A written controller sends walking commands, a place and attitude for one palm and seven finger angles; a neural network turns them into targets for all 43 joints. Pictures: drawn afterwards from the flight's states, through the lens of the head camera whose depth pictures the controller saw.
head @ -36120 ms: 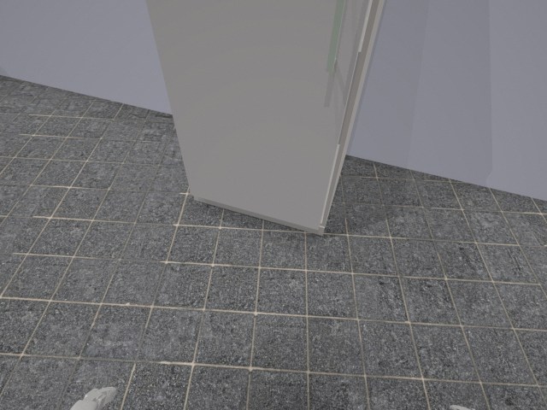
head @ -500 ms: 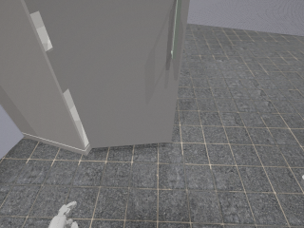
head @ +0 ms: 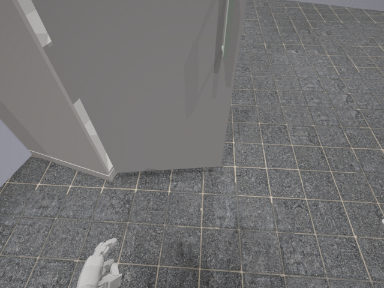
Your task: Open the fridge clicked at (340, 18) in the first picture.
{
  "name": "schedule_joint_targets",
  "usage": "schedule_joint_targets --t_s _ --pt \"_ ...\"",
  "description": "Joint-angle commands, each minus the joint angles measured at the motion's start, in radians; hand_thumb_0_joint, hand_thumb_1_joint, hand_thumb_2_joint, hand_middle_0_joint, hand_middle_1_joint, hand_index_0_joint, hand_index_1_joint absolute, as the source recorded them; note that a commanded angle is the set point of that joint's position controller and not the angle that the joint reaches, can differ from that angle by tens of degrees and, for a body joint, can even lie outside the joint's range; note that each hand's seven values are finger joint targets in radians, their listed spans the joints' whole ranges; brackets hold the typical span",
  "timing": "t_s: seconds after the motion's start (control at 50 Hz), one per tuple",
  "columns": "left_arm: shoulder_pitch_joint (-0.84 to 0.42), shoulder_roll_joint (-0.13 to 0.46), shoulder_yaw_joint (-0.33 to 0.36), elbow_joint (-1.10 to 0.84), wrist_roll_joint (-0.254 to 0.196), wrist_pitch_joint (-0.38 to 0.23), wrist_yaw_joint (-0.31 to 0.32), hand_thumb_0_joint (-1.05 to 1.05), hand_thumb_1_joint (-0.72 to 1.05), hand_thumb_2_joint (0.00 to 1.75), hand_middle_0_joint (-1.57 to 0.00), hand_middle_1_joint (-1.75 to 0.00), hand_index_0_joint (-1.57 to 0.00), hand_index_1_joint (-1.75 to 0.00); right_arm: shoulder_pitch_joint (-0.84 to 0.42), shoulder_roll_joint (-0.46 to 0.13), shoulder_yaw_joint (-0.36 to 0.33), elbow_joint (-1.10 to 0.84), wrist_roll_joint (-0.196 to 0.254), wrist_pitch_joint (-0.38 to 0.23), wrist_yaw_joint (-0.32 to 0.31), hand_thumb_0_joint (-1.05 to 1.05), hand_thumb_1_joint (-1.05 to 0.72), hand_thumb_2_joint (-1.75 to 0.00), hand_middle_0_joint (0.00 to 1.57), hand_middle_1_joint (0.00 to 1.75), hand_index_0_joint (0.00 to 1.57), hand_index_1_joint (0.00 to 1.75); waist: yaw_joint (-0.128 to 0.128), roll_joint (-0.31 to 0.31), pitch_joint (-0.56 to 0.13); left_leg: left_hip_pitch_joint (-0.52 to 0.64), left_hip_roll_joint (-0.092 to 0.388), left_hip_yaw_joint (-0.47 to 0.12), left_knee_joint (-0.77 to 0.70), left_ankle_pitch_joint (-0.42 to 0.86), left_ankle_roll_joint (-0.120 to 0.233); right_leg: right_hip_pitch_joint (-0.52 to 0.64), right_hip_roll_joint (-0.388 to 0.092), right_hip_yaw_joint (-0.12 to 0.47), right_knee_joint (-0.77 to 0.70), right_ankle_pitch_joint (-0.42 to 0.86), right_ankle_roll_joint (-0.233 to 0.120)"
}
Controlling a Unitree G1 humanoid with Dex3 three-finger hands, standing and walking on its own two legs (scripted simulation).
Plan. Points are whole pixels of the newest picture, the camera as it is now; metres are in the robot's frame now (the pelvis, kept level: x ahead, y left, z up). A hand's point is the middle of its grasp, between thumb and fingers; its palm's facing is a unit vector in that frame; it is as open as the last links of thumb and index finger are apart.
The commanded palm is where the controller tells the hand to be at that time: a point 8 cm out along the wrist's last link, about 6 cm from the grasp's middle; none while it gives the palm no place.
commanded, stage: stop stepping back and stand still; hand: right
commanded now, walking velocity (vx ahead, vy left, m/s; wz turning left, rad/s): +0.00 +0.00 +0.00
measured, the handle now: (228, 11) +0.81 -0.07 +0.19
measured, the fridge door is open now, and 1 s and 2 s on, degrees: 67 67 67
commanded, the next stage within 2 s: let the arm hang, fingers relaxed in 0.18 s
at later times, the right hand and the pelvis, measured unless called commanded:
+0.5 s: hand out of the picture +0.12 -0.21 -0.12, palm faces +0.00 +0.95 -0.30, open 7.4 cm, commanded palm none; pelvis -0.01 +0.00 -0.01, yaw -1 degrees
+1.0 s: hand out of the picture -0.04 -0.21 -0.16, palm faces -0.02 +0.97 -0.26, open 7.3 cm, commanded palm none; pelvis -0.03 -0.01 +0.01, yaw +0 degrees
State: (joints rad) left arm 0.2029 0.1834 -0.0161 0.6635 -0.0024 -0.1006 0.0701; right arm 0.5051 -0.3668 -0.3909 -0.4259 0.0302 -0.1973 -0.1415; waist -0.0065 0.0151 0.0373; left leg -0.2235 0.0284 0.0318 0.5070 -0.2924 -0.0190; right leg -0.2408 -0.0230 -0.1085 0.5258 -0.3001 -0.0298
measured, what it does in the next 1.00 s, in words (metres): stands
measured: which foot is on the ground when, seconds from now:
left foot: down 0.00-1.00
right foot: down 0.00-1.00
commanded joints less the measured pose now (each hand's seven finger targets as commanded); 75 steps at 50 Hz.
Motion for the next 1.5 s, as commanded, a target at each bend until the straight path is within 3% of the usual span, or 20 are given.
schedule_joint_targets --t_s 0.0,0.1,0.24,0.26,0.28,0.3,0.34,0.4,0.42,0.44,0.5,0.54,0.58,0.6,0.64,0.72,0.82,0.98,1.14,1.48 --pt "-0.082 0.121 0.048 -0.176 -0.005 -0.051 0.002 0.00 0.90 0.90 -0.20 -0.30 -0.20 -0.30 -0.001 -0.245 -0.163 -0.350 0.006 -0.099 -0.032 0.00 -0.90 -0.90 0.20 0.30 0.20 0.30 0.006 -0.126 -0.223 0.110 0.033 -0.027 0.013 0.496 0.036 0.115 -0.104 0.098 -0.046 0.574 -0.001" --pt "-0.079 0.120 0.053 -0.195 -0.009 -0.031 -0.009 0.00 0.90 0.90 -0.20 -0.30 -0.20 -0.30 0.115 -0.250 -0.211 -0.340 0.023 -0.111 -0.034 0.00 -0.90 -0.90 0.20 0.30 0.20 0.30 0.013 -0.148 -0.223 0.138 0.034 -0.033 0.008 0.512 0.044 0.070 -0.094 0.087 -0.045 0.552 0.016" --pt "-0.079 0.135 0.062 -0.205 -0.021 -0.006 0.005 0.00 0.90 0.90 -0.20 -0.30 -0.20 -0.30 0.096 -0.203 -0.176 -0.202 0.037 -0.088 -0.022 0.00 -0.90 -0.90 0.20 0.30 0.20 0.30 0.022 -0.053 -0.197 0.112 0.036 -0.060 -0.037 0.472 0.030 0.044 -0.098 0.085 -0.067 0.396 0.007" --pt "-0.140 0.261 0.098 -0.046 -0.044 -0.084 -0.083 0.00 0.90 0.90 -0.20 -0.30 -0.20 -0.30 -0.040 -0.038 0.305 0.467 -0.042 0.039 0.101 0.00 -0.90 -0.90 0.20 0.30 0.20 0.30 0.076 -0.040 -0.124 -0.053 0.111 -0.016 0.070 0.548 0.053 0.027 -0.111 0.077 0.074 0.469 0.012" --pt "-0.067 0.290 0.110 -0.032 -0.021 -0.028 -0.090 0.00 0.90 0.90 -0.20 -0.30 -0.20 -0.30 -0.066 -0.046 0.268 0.497 -0.054 0.135 0.132 0.00 -0.90 -0.90 0.20 0.30 0.20 0.30 0.050 -0.049 -0.163 -0.073 0.126 -0.060 0.045 0.431 0.051 0.013 -0.119 0.100 0.050 0.427 0.012" --pt "-0.051 0.268 0.106 -0.031 -0.015 0.002 -0.088 0.00 0.90 0.90 -0.20 -0.30 -0.20 -0.30 -0.060 -0.032 0.265 0.511 -0.061 0.172 0.136 0.00 -0.90 -0.90 0.20 0.30 0.20 0.30 0.044 -0.035 -0.144 -0.092 0.103 -0.042 0.035 0.303 0.044 -0.003 -0.125 0.107 0.033 0.346 0.003" --pt "-0.059 0.239 0.079 -0.019 0.002 0.033 -0.084 0.00 0.90 0.90 -0.20 -0.30 -0.20 -0.30 -0.119 -0.018 0.285 0.619 -0.063 0.178 0.142 0.00 -0.90 -0.90 0.20 0.30 0.20 0.30 0.019 0.050 -0.134 -0.079 0.095 -0.041 0.012 0.160 0.037 -0.096 -0.127 0.149 0.002 0.161 -0.028" --pt "-0.040 0.230 0.065 0.000 0.022 0.061 -0.078 0.00 0.90 0.90 -0.20 -0.30 -0.20 -0.30 -0.199 -0.045 0.308 0.789 -0.066 0.180 0.139 0.00 -0.90 -0.90 0.20 0.30 0.20 0.30 0.029 0.210 -0.136 -0.056 0.124 -0.094 -0.026 0.260 0.065 -0.046 -0.077 0.143 0.025 0.204 -0.020" --pt "-0.036 0.228 0.065 0.014 0.025 0.070 -0.075 0.00 0.90 0.90 -0.20 -0.30 -0.20 -0.30 -0.218 -0.042 0.317 0.851 -0.063 0.183 0.135 0.00 -0.90 -0.90 0.20 0.30 0.20 0.30 0.029 0.218 -0.131 -0.058 0.126 -0.099 -0.028 0.288 0.068 -0.020 -0.074 0.139 0.019 0.229 -0.019" --pt "-0.029 0.219 0.061 0.029 0.027 0.077 -0.073 0.00 0.90 0.90 -0.20 -0.30 -0.20 -0.30 -0.234 -0.036 0.326 0.909 -0.061 0.188 0.131 0.00 -0.90 -0.90 0.20 0.30 0.20 0.30 0.030 0.191 -0.127 -0.048 0.120 -0.092 -0.028 0.297 0.062 -0.003 -0.074 0.140 0.001 0.256 -0.019" --pt "-0.025 0.183 0.039 0.096 0.029 0.088 -0.070 0.00 0.90 0.90 -0.20 -0.30 -0.20 -0.30 -0.238 -0.010 0.356 1.069 -0.051 0.197 0.124 0.00 -0.90 -0.90 0.20 0.30 0.20 0.30 0.015 -0.006 -0.104 -0.009 0.084 -0.085 -0.042 0.215 0.042 0.005 -0.081 0.143 -0.077 0.278 -0.015" --pt "-0.015 0.171 0.033 0.142 0.025 0.089 -0.066 0.00 0.90 0.90 -0.20 -0.30 -0.20 -0.30 -0.227 -0.002 0.363 1.163 -0.047 0.195 0.122 0.00 -0.90 -0.90 0.20 0.30 0.20 0.30 0.011 -0.101 -0.090 0.014 0.073 -0.084 -0.070 0.161 0.043 0.005 -0.081 0.136 -0.111 0.238 -0.012" --pt "0.003 0.150 0.032 0.184 0.021 0.093 -0.061 0.00 0.90 0.90 -0.20 -0.30 -0.20 -0.30 -0.206 0.010 0.369 1.243 -0.045 0.192 0.121 0.00 -0.90 -0.90 0.20 0.30 0.20 0.30 0.011 -0.132 -0.084 0.019 0.071 -0.086 -0.113 0.127 0.047 0.019 -0.078 0.130 -0.126 0.172 -0.009" --pt "0.021 0.136 0.039 0.196 0.026 0.094 -0.056 0.00 0.90 0.90 -0.20 -0.30 -0.20 -0.30 -0.193 0.039 0.352 1.262 -0.049 0.192 0.118 0.00 -0.90 -0.90 0.20 0.30 0.20 0.30 0.009 -0.182 -0.094 0.037 0.067 -0.076 -0.129 0.114 0.052 0.014 -0.080 0.134 -0.138 0.131 -0.013" --pt "0.035 0.131 0.039 0.229 0.024 0.101 -0.055 0.00 0.90 0.90 -0.20 -0.30 -0.20 -0.30 -0.196 0.030 0.363 1.314 -0.045 0.194 0.119 0.00 -0.90 -0.90 0.20 0.30 0.20 0.30 0.010 -0.219 -0.066 0.043 0.060 -0.070 -0.146 0.077 0.058 -0.012 -0.081 0.137 -0.171 0.035 -0.010" --pt "0.093 0.132 0.048 0.279 0.019 0.105 -0.050 0.00 0.90 0.90 -0.20 -0.30 -0.20 -0.30 -0.210 0.038 0.372 1.389 -0.044 0.190 0.120 0.00 -0.90 -0.90 0.20 0.30 0.20 0.30 0.019 -0.083 -0.016 0.019 0.057 -0.066 -0.181 0.055 0.059 -0.012 -0.094 0.150 -0.202 -0.011 -0.011" --pt "0.130 0.129 0.052 0.331 0.017 0.102 -0.047 0.00 0.90 0.90 -0.20 -0.30 -0.20 -0.30 -0.200 0.045 0.377 1.454 -0.044 0.186 0.116 0.00 -0.90 -0.90 0.20 0.30 0.20 0.30 0.019 0.012 0.003 -0.006 0.061 -0.071 -0.194 0.047 0.056 0.021 -0.100 0.143 -0.215 0.007 -0.016" --pt "0.143 0.109 0.050 0.391 0.016 0.096 -0.045 0.00 0.90 0.90 -0.20 -0.30 -0.20 -0.30 -0.190 0.058 0.378 1.509 -0.045 0.183 0.110 0.00 -0.90 -0.90 0.20 0.30 0.20 0.30 0.017 0.017 0.025 -0.017 0.063 -0.075 -0.189 0.069 0.051 0.037 -0.104 0.130 -0.231 0.035 -0.018" --pt "0.130 0.099 0.051 0.414 0.019 0.091 -0.043 0.00 0.90 0.90 -0.20 -0.30 -0.20 -0.30 -0.207 0.070 0.374 1.525 -0.046 0.183 0.109 0.00 -0.90 -0.90 0.20 0.30 0.20 0.30 0.016 -0.034 0.042 -0.017 0.060 -0.076 -0.179 0.089 0.046 0.032 -0.104 0.134 -0.255 0.033 -0.014" --pt "0.081 0.139 0.059 0.420 0.016 0.083 -0.039 0.00 0.90 0.90 -0.20 -0.30 -0.20 -0.30 -0.255 0.033 0.363 1.529 -0.045 0.168 0.111 0.00 -0.90 -0.90 0.20 0.30 0.20 0.30 0.022 -0.018 -0.022 0.029 0.078 -0.084 -0.199 0.188 0.051 0.106 -0.107 0.119 -0.216 0.192 -0.009"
